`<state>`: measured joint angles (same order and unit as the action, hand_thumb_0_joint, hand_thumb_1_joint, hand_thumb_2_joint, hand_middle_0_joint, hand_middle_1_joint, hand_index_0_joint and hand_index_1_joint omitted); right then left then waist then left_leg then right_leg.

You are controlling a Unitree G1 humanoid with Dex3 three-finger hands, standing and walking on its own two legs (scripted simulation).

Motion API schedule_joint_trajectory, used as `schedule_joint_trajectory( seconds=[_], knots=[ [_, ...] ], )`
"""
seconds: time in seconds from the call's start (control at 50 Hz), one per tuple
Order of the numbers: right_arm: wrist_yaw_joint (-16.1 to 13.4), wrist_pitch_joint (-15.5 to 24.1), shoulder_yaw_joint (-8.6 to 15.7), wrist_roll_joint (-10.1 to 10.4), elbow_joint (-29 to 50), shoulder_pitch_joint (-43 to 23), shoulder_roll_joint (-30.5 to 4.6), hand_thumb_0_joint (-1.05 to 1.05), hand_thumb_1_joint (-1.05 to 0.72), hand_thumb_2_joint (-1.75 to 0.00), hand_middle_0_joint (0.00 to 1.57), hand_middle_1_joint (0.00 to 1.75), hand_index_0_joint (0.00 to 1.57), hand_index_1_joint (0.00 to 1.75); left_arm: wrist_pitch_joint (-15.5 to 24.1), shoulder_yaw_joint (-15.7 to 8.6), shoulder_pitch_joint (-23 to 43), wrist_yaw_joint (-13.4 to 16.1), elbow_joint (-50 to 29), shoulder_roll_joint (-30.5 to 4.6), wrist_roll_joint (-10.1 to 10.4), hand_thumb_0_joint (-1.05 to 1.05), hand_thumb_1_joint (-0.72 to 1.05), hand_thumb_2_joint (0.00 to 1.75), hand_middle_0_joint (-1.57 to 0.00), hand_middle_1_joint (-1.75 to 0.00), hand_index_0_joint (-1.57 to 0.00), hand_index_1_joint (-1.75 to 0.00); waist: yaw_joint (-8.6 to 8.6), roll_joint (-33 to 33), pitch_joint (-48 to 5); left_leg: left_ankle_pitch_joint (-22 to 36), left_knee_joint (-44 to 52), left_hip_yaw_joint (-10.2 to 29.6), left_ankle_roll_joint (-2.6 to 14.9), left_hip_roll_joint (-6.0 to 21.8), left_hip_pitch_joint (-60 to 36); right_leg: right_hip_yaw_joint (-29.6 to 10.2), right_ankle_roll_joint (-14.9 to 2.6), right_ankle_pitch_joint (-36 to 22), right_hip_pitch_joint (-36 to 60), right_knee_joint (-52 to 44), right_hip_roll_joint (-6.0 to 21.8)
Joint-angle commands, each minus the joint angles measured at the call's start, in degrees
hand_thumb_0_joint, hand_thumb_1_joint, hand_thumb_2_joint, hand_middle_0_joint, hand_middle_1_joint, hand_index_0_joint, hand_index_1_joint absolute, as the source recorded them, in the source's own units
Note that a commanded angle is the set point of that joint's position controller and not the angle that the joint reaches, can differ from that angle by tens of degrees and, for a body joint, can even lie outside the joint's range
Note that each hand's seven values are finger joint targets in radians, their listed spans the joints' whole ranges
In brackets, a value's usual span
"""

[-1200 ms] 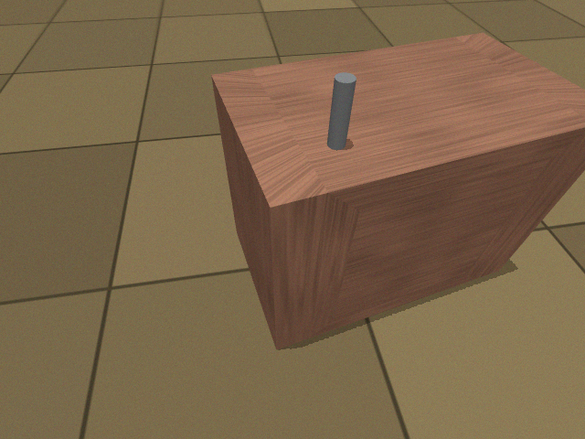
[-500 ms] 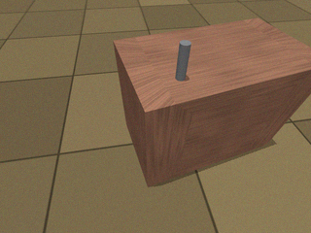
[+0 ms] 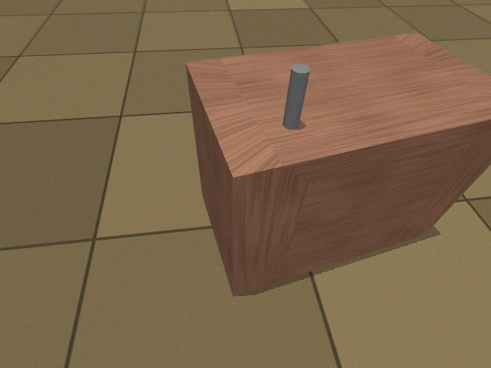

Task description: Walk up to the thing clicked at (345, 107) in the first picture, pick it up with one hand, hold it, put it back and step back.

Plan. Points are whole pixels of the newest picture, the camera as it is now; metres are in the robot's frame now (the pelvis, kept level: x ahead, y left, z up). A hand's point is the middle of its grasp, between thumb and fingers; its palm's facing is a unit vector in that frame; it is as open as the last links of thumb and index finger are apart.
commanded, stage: walk up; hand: right
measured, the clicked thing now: (295, 99) +0.71 -0.13 +0.05
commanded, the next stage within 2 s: none
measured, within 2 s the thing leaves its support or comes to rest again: neither
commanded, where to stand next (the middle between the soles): +0.23 -0.05 m, yaw +15 degrees
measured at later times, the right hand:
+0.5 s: hand (408, 314) +0.24 -0.34 -0.15, palm faces -0.24 +0.89 -0.38, open 7.4 cm
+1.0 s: hand (373, 266) +0.36 -0.31 -0.17, palm faces -0.28 +0.90 -0.34, open 7.4 cm
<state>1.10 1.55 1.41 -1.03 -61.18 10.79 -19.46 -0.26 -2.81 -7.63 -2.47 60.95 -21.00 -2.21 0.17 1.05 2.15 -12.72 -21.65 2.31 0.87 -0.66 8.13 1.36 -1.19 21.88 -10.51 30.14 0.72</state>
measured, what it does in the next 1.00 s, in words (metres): walks ahead, turning left: right foot, then left foot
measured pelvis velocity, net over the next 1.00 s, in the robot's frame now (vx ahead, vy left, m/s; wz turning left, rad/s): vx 0.17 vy -0.09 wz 0.26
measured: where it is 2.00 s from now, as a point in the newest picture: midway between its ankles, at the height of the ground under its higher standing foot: outside the picture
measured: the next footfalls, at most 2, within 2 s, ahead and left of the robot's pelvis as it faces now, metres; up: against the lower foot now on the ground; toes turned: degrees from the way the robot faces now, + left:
right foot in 0.18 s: +0.12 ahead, -0.18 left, +0.00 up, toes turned +2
left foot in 0.56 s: +0.25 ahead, +0.07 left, +0.00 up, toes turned +12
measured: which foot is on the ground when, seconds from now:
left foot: down 0.00-0.20, up 0.22-0.54, down 0.56-0.82, up 0.84-1.00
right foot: up 0.00-0.16, down 0.18-0.58, up 0.60-0.78, down 0.80-1.00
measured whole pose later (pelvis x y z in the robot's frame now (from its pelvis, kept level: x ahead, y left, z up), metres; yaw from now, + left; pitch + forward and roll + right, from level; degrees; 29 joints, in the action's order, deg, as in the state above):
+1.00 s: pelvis +0.17 -0.09 -0.02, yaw +15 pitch -2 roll +2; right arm 0.8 -3.0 3.6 0.0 -47.2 8.8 -24.1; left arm 2.7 -2.3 -15.0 1.0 48.1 -21.7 -2.1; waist 2.0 -2.8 7.2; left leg -27.4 -59.9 4.8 -0.2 -2.6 26.6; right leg 3.7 0.3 20.9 -16.8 39.7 5.3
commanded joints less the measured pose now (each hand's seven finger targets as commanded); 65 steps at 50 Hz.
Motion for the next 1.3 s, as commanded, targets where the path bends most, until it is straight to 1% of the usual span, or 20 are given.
schedule_joint_trajectory(
  seconds=[0.0, 0.08, 0.14, 0.16, 0.18, 0.2, 0.22, 0.32, 0.48, 0.52, 0.56, 0.58, 0.76, 0.8, 0.82, 0.92, 1.04, 1.08, 1.14, 1.28],
  knots=[
    [-2.23, 2.69, 6.84, -1.16, 6.29, 3.76, -20.65, 0.00, -0.90, -0.90, 0.20, 0.30, 0.20, 0.30, 0.84, -4.62, 3.11, -0.63, -10.17, -11.81, 0.20, 0.00, 0.90, 0.90, -0.20, -0.30, -0.20, -0.30, -0.25, -7.66, 4.06, -22.36, 11.09, 28.42, 14.06, 19.81, -4.47, -8.73, -1.54, 5.00, -22.97, 17.49, 5.91],
    [-1.40, 2.89, 7.02, -1.74, 10.52, 4.15, -18.66, 0.00, -0.90, -0.90, 0.20, 0.30, 0.20, 0.30, 1.50, -5.37, 1.28, -1.72, -12.53, -11.89, -0.15, 0.00, 0.90, 0.90, -0.20, -0.30, -0.20, -0.30, -0.68, -10.58, 1.23, -12.69, 6.76, 18.31, 11.99, 13.85, 0.02, -3.75, -0.30, 4.80, -14.00, 10.06, 3.31],
    [-0.81, 1.98, 6.59, -1.53, 13.96, -1.32, -17.05, 0.00, -0.90, -0.90, 0.20, 0.30, 0.20, 0.30, 1.86, -6.45, -10.77, -1.29, -10.18, -11.74, -0.17, 0.00, 0.90, 0.90, -0.20, -0.30, -0.20, -0.30, 6.70, -7.52, -1.45, -9.88, -5.39, 8.43, 7.12, 6.94, 15.84, 2.34, -0.73, -6.78, 9.09, -0.25, -0.21],
    [-1.18, 1.60, 5.21, -1.71, 14.96, -0.38, -12.75, 0.00, -0.90, -0.90, 0.20, 0.30, 0.20, 0.30, 2.31, -7.69, -18.08, -0.54, -8.34, -14.53, -0.43, 0.00, 0.90, 0.90, -0.20, -0.30, -0.20, -0.30, 9.95, 3.41, -3.50, -15.17, -18.18, 5.04, 4.95, 1.92, 25.37, -0.28, -0.32, -2.64, 19.73, -3.80, 0.02],
    [-1.54, 1.47, 3.65, -1.14, 16.66, 1.20, -8.15, 0.00, -0.90, -0.90, 0.20, 0.30, 0.20, 0.30, 2.90, -9.21, -23.41, 0.03, -8.79, -20.47, -1.33, 0.00, 0.90, 0.90, -0.20, -0.30, -0.20, -0.30, 11.69, 21.05, -2.61, -25.69, -37.50, 1.56, 2.54, -7.08, 36.05, -24.00, -3.09, 18.51, 20.15, -16.32, 13.83],
    [-2.16, 1.41, 4.58, -0.88, 16.54, 2.73, -11.91, 0.00, -0.90, -0.90, 0.20, 0.30, 0.20, 0.30, 3.08, -8.55, -14.66, 0.15, -12.70, -22.15, -1.41, 0.00, 0.90, 0.90, -0.20, -0.30, -0.20, -0.30, 6.94, 15.67, -0.21, -21.50, -44.44, 3.25, 1.20, -2.60, 34.98, -40.99, -10.87, 29.02, 10.46, -24.68, 25.97],
    [-2.01, 1.70, 5.42, -0.40, 14.99, 4.75, -15.91, 0.00, -0.90, -0.90, 0.20, 0.30, 0.20, 0.30, 3.08, -7.94, -8.47, -0.01, -15.46, -20.87, -0.16, 0.00, 0.90, 0.90, -0.20, -0.30, -0.20, -0.30, 3.58, 7.74, 3.99, -15.68, -45.15, 5.01, 1.17, 2.20, 33.40, -37.76, -13.04, 27.44, 5.25, -24.34, 25.50],
    [0.91, 1.76, 5.38, -0.08, 12.87, 9.57, -14.02, 0.00, -0.90, -0.90, 0.20, 0.30, 0.20, 0.30, 4.79, -5.94, -8.92, 0.47, -15.82, -15.71, 0.82, 0.00, 0.90, 0.90, -0.20, -0.30, -0.20, -0.30, 1.20, 5.07, 6.32, -6.39, -33.08, 2.49, -0.63, 4.70, 24.01, -11.19, -10.97, -5.85, 1.25, -18.28, 15.17],
    [0.71, 1.41, 4.36, 0.04, 17.35, 4.00, -10.44, 0.00, -0.90, -0.90, 0.20, 0.30, 0.20, 0.30, 3.85, -4.17, -12.54, 1.94, -17.87, -14.91, 1.14, 0.00, 0.90, 0.90, -0.20, -0.30, -0.20, -0.30, 2.49, 4.79, 1.06, 3.84, -13.80, -6.02, 1.09, 1.12, 11.26, 0.54, -8.51, -41.38, 3.11, -1.69, 12.57],
    [-0.04, 1.81, 5.28, -0.33, 15.98, 9.03, -12.35, 0.00, -0.90, -0.90, 0.20, 0.30, 0.20, 0.30, 3.33, -3.29, -11.46, 2.34, -18.39, -14.08, 1.75, 0.00, 0.90, 0.90, -0.20, -0.30, -0.20, -0.30, -1.36, 0.79, -2.96, 10.52, -8.11, -6.29, 3.65, -0.71, -0.97, 3.10, -6.25, -38.81, -1.67, 10.12, 10.10],
    [-1.33, 2.27, 7.03, -0.90, 17.21, 13.19, -20.37, 0.00, -0.90, -0.90, 0.20, 0.30, 0.20, 0.30, 3.14, -1.81, -15.99, 2.59, -19.61, -8.06, 3.01, 0.00, 0.90, 0.90, -0.20, -0.30, -0.20, -0.30, -2.51, -17.69, -11.05, 37.75, -7.41, 21.81, 14.32, 20.00, -15.59, 4.91, 0.30, 1.99, -17.18, 35.01, -0.01],
    [-1.61, 2.16, 7.04, 1.26, 18.17, 12.20, -20.63, 0.00, -0.90, -0.90, 0.20, 0.30, 0.20, 0.30, 1.81, -2.95, -16.63, 3.38, -17.79, -12.23, 3.55, 0.00, 0.90, 0.90, -0.20, -0.30, -0.20, -0.30, -2.31, -11.23, -13.79, 32.59, -4.18, 30.02, 21.45, 24.83, -12.37, -0.85, 0.49, 14.08, -15.48, 39.15, 0.49],
    [-1.36, -1.21, 4.42, 0.76, 21.22, -3.60, -16.04, 0.00, -0.90, -0.90, 0.20, 0.30, 0.20, 0.30, 2.64, -3.71, -19.19, 3.76, -12.12, -12.19, 1.84, 0.00, 0.90, 0.90, -0.20, -0.30, -0.20, -0.30, 3.54, -9.73, -6.08, 16.25, -14.68, 7.12, 8.99, 10.12, 14.81, 2.53, -0.17, -7.12, 2.05, 4.31, 0.73],
    [-1.16, -2.70, 3.68, 1.09, 22.77, -4.48, -10.29, 0.00, -0.90, -0.90, 0.20, 0.30, 0.20, 0.30, 3.68, -5.84, -15.33, 4.49, -14.57, -21.59, 0.01, 0.00, 0.90, 0.90, -0.20, -0.30, -0.20, -0.30, 3.75, 10.87, -0.65, -10.52, -31.94, 2.90, 0.81, -3.81, 25.58, -27.21, -7.62, -9.13, -4.11, -12.06, 21.72],
    [-1.97, -3.48, 5.00, 0.37, 22.45, -5.54, -13.61, 0.00, -0.90, -0.90, 0.20, 0.30, 0.20, 0.30, 3.65, -6.25, -10.43, 4.59, -16.32, -25.15, -0.02, 0.00, 0.90, 0.90, -0.20, -0.30, -0.20, -0.30, 3.61, 12.90, 0.75, -23.59, -43.53, 6.78, -0.11, -2.75, 23.20, -34.81, -17.26, -15.96, -10.14, -12.92, 29.41],
    [-1.18, -2.66, 5.18, 0.81, 18.58, -1.40, -13.24, 0.00, -0.90, -0.90, 0.20, 0.30, 0.20, 0.30, 4.23, -4.46, -8.64, 5.13, -16.17, -16.93, 0.46, 0.00, 0.90, 0.90, -0.20, -0.30, -0.20, -0.30, 1.75, 7.09, -0.84, -14.92, -40.40, 3.86, -0.95, -0.58, 24.40, -9.78, -10.52, -36.72, 2.89, -0.75, 16.18],
    [-0.55, -1.72, 4.81, 0.29, 17.13, -1.96, -11.91, 0.00, -0.90, -0.90, 0.20, 0.30, 0.20, 0.30, 3.03, -4.48, -8.11, 4.35, -17.39, -18.17, 1.05, 0.00, 0.90, 0.90, -0.20, -0.30, -0.20, -0.30, 2.00, 11.89, -4.56, -10.34, -16.29, -3.96, -0.10, -0.57, 13.22, -5.96, -9.48, -38.38, 3.55, 5.60, 14.77],
    [-0.90, -0.86, 5.52, -0.20, 14.34, 4.08, -13.24, 0.00, -0.90, -0.90, 0.20, 0.30, 0.20, 0.30, 2.25, -3.41, -5.86, 4.10, -17.85, -16.42, 1.89, 0.00, 0.90, 0.90, -0.20, -0.30, -0.20, -0.30, -1.11, 7.89, -6.96, 2.16, -5.56, -2.95, 1.75, -1.32, 1.54, -3.52, -5.88, -31.82, -3.06, 13.17, 12.61],
    [-1.03, -0.11, 6.81, 0.07, 15.09, 0.91, -21.94, 0.00, -0.90, -0.90, 0.20, 0.30, 0.20, 0.30, 1.01, -2.50, -3.79, 4.85, -16.53, -14.31, 2.44, 0.00, 0.90, 0.90, -0.20, -0.30, -0.20, -0.30, -2.19, -11.91, -5.46, 6.22, -0.69, 28.10, 16.94, 20.38, 6.30, -4.07, 0.02, 17.20, -12.28, 27.08, 2.76],
    [-1.38, -0.93, 2.45, 1.37, 13.77, -6.02, -13.77, 0.00, -0.90, -0.90, 0.20, 0.30, 0.20, 0.30, 2.91, -2.22, -8.44, 4.14, -9.52, -13.99, 1.45, 0.00, 0.90, 0.90, -0.20, -0.30, -0.20, -0.30, 2.71, -6.52, -4.18, 9.53, -12.23, 8.55, 4.56, 9.28, 13.85, -4.22, -1.40, -9.36, 5.36, -3.35, 3.54]
  ],
)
